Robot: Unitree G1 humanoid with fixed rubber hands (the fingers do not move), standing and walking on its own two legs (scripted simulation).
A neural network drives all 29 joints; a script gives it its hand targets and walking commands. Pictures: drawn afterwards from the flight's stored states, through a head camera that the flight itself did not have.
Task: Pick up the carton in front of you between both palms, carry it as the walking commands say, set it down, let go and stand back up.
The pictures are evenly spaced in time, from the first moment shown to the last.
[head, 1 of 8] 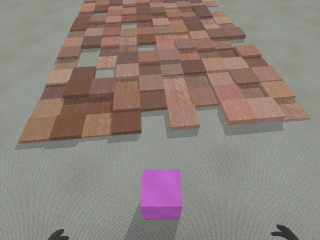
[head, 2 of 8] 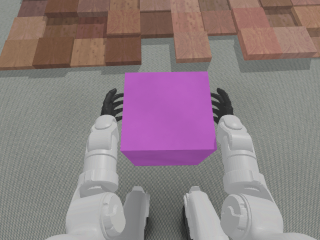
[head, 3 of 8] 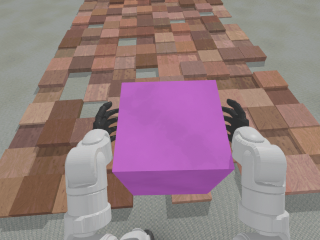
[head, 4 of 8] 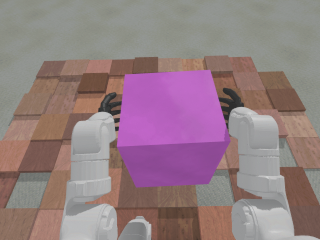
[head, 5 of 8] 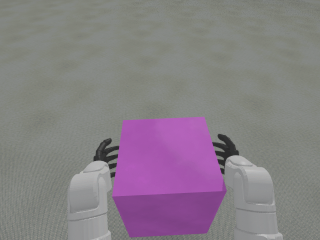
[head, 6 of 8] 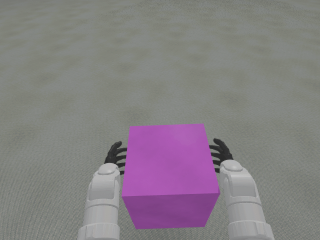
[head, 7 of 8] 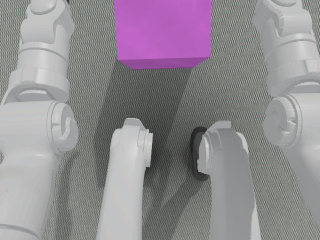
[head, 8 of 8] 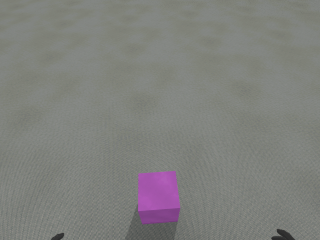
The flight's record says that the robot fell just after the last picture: no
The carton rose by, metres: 0.80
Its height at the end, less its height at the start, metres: +0.00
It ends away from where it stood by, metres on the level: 6.66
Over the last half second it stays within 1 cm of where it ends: yes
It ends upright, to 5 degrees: yes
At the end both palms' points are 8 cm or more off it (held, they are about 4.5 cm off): yes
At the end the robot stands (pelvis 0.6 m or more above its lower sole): yes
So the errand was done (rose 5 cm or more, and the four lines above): yes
